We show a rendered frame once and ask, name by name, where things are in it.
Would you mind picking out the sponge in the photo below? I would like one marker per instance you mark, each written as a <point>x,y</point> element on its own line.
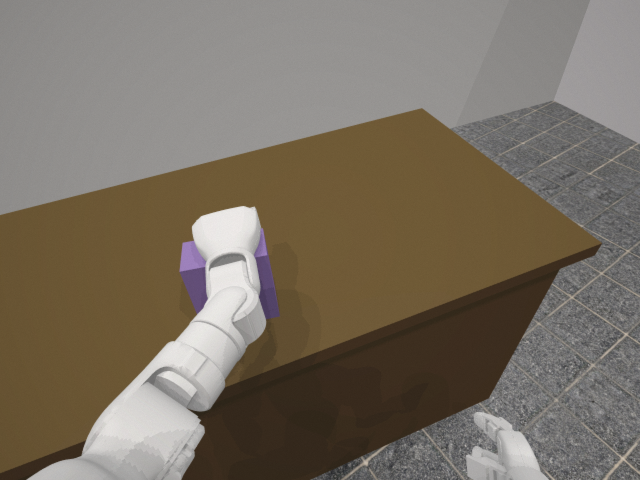
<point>192,270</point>

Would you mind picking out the left robot upper arm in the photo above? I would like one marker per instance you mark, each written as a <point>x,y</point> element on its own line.
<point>151,437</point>

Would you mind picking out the robot right hand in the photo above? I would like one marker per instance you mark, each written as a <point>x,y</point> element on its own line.
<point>513,450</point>

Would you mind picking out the left robot forearm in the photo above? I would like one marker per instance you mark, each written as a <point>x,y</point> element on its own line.
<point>193,368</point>

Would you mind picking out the table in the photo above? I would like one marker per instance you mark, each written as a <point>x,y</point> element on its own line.
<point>407,267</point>

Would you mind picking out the robot left hand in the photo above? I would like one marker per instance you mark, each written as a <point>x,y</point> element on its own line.
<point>235,227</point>

